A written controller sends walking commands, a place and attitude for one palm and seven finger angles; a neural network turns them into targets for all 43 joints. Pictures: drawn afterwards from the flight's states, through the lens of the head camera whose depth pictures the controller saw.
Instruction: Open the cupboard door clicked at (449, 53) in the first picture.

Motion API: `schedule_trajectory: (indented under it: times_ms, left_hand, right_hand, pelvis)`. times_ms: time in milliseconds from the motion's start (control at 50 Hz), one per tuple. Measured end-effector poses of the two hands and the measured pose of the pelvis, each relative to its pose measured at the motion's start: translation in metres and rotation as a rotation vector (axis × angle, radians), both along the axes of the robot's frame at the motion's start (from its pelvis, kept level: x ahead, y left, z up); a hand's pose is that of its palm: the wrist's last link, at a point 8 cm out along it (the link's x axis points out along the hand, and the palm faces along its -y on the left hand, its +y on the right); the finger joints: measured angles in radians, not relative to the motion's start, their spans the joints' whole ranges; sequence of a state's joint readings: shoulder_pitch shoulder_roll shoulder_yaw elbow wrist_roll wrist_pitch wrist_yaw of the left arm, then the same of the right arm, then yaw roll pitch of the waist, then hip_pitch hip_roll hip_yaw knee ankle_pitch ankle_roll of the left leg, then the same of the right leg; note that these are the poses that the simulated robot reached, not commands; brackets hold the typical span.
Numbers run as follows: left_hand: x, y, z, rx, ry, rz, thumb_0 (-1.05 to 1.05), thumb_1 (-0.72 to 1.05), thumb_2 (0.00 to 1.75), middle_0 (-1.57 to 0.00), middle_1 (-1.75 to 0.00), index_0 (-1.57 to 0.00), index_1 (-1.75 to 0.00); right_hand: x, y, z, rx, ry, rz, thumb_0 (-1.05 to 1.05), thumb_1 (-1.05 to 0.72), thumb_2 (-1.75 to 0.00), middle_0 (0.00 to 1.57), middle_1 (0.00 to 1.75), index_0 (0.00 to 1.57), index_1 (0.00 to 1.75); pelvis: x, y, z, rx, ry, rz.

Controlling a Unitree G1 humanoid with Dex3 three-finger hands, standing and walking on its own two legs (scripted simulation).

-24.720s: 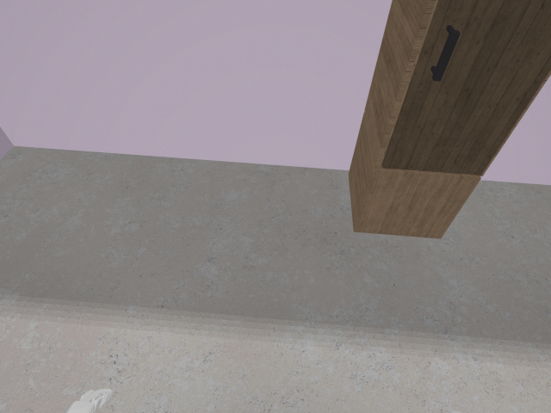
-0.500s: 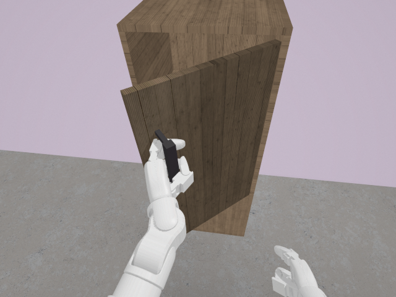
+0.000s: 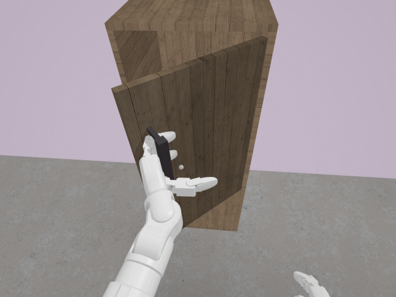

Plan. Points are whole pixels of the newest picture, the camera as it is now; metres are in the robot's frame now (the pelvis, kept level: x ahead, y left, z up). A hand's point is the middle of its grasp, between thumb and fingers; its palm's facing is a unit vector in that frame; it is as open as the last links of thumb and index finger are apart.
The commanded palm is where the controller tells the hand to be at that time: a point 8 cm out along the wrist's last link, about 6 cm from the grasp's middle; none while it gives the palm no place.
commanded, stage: open thumb and fingers to let go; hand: left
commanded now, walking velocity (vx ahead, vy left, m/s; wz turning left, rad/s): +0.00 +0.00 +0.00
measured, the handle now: (160, 155) +0.38 +0.10 +0.11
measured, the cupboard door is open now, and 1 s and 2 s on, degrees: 41 44 43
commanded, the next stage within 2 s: slide the hand sideways off the handle in 0.24 s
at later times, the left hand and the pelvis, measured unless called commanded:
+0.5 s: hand (174, 179) +0.32 +0.06 +0.10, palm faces -0.07 -0.99 -0.11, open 15.5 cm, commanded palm +0.30 +0.09 +0.10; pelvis -0.01 +0.02 +0.00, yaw +1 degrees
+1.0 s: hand (164, 194) +0.28 +0.08 +0.10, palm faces -0.14 -0.99 +0.00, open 16.1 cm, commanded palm +0.26 +0.14 +0.10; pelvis +0.00 +0.02 +0.00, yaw -2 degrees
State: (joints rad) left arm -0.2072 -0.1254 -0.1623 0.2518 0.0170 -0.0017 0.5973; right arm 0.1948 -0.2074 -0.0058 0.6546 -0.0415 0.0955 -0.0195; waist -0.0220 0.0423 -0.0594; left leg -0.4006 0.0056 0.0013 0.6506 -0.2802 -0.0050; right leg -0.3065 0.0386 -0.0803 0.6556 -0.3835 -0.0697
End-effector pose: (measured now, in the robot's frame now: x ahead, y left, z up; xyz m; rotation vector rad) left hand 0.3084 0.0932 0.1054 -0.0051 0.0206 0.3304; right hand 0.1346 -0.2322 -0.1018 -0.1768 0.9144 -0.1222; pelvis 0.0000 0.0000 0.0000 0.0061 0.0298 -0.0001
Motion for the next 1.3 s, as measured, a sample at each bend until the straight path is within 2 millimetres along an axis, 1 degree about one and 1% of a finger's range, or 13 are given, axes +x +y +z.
schedule_trajectory:
  times_ms: [80, 180, 340, 400, 500, 560, 620, 720, 780, 840, 960, 1160, 1300]
  left_hand:
    - [0.0, 0.0, 0.0, -0.003, -0.004, -0.005, 0.0, -0.44, 0.32, -0.29, -1.03, -0.33, -1.03]
    - [0.0, 0.002, 0.0, 0.004, -0.006, -0.017, 0.0, -0.48, 0.31, -0.35, -0.9, -0.37, -0.87]
    - [-0.002, 0.005, -0.001, 0.01, -0.008, -0.037, -0.01, -0.49, 0.3, -0.43, -0.71, -0.45, -0.7]
    - [-0.003, 0.009, -0.002, 0.038, -0.023, -0.092, -0.01, -0.49, 0.3, -0.45, -0.66, -0.43, -0.65]
    - [-0.004, 0.023, -0.003, 0.126, -0.064, -0.408, -0.01, -0.49, 0.3, -0.34, -0.5, -0.27, -0.5]
    - [-0.004, 0.026, -0.003, 0.071, -0.048, -0.513, -0.01, -0.5, 0.3, -0.27, -0.43, -0.21, -0.42]
    - [-0.004, 0.024, -0.003, -0.002, -0.033, -0.522, -0.01, -0.5, 0.3, -0.22, -0.38, -0.19, -0.38]
    - [-0.01, 0.019, -0.004, -0.024, -0.04, -0.49, -0.01, -0.5, 0.3, -0.21, -0.38, -0.23, -0.37]
    - [-0.015, 0.017, -0.005, -0.029, -0.056, -0.479, -0.01, -0.5, 0.3, -0.2, -0.37, -0.22, -0.35]
    - [-0.022, 0.02, -0.005, -0.023, -0.065, -0.473, -0.01, -0.5, 0.3, -0.19, -0.36, -0.2, -0.34]
    - [-0.034, 0.034, -0.006, 0.011, -0.048, -0.472, -0.01, -0.5, 0.3, -0.19, -0.34, -0.18, -0.32]
    - [-0.05, 0.053, -0.006, -0.009, -0.025, -0.443, -0.01, -0.5, 0.3, -0.21, -0.33, -0.22, -0.34]
    - [-0.063, 0.066, -0.006, 0.009, -0.015, -0.42, -0.01, -0.5, 0.3, -0.21, -0.33, -0.21, -0.33]
  right_hand:
    - [0.013, 0.011, 0.004, 0.01, -0.031, 0.022, 0.01, -0.91, -0.9, 0.2, 0.3, 0.2, 0.3]
    - [0.027, 0.027, 0.006, 0.03, -0.054, 0.052, 0.01, -0.91, -0.89, 0.2, 0.3, 0.2, 0.3]
    - [0.034, 0.047, 0.005, 0.054, -0.061, 0.085, 0.01, -0.91, -0.89, 0.2, 0.3, 0.2, 0.3]
    - [0.03, 0.05, 0.004, 0.057, -0.046, 0.092, 0.01, -0.91, -0.89, 0.2, 0.3, 0.2, 0.3]
    - [0.014, 0.048, 0.003, 0.043, -0.034, 0.061, 0.01, -0.91, -0.89, 0.2, 0.3, 0.2, 0.3]
    - [0.004, 0.045, 0.003, 0.036, -0.044, 0.032, 0.01, -0.91, -0.89, 0.2, 0.3, 0.2, 0.3]
    - [-0.004, 0.042, 0.004, 0.032, -0.056, 0.015, 0.01, -0.91, -0.89, 0.2, 0.3, 0.2, 0.3]
    - [-0.009, 0.042, 0.01, 0.041, -0.081, 0.011, 0.01, -0.91, -0.89, 0.2, 0.3, 0.2, 0.3]
    - [-0.008, 0.041, 0.014, 0.046, -0.098, 0.01, 0.01, -0.91, -0.89, 0.2, 0.3, 0.2, 0.3]
    - [-0.005, 0.04, 0.018, 0.048, -0.109, 0.006, 0.01, -0.91, -0.89, 0.2, 0.3, 0.2, 0.3]
    - [0.011, 0.036, 0.024, 0.045, -0.134, 0.015, 0.01, -0.91, -0.89, 0.2, 0.3, 0.2, 0.3]
    - [0.046, 0.029, 0.036, 0.038, -0.203, 0.043, 0.01, -0.91, -0.89, 0.2, 0.3, 0.2, 0.3]
    - [0.058, 0.021, 0.038, 0.038, -0.236, 0.054, 0.01, -0.91, -0.89, 0.2, 0.3, 0.2, 0.3]
  pelvis:
    - [0.001, 0.004, -0.001, -0.002, 0.003, 0.0]
    - [0.001, 0.01, -0.002, -0.005, 0.006, 0.002]
    - [0.0, 0.018, -0.005, -0.011, 0.008, 0.005]
    - [-0.003, 0.02, -0.006, -0.009, 0.007, 0.01]
    - [-0.007, 0.023, -0.005, -0.008, -0.004, 0.011]
    - [-0.008, 0.028, -0.004, -0.015, -0.016, 0.009]
    - [-0.01, 0.031, -0.002, -0.015, -0.023, 0.0]
    - [-0.01, 0.033, -0.001, -0.009, -0.02, -0.02]
    - [-0.008, 0.031, -0.001, -0.007, -0.02, -0.031]
    - [-0.005, 0.029, 0.0, -0.006, -0.023, -0.042]
    - [0.0, 0.024, 0.002, -0.007, -0.03, -0.044]
    - [0.012, 0.013, 0.004, -0.001, -0.024, -0.034]
    - [0.019, 0.005, 0.002, 0.003, -0.016, -0.027]
